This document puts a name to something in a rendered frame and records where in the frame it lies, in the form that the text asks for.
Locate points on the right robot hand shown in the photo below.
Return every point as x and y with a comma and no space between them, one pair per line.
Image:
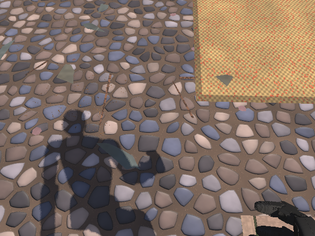
303,225

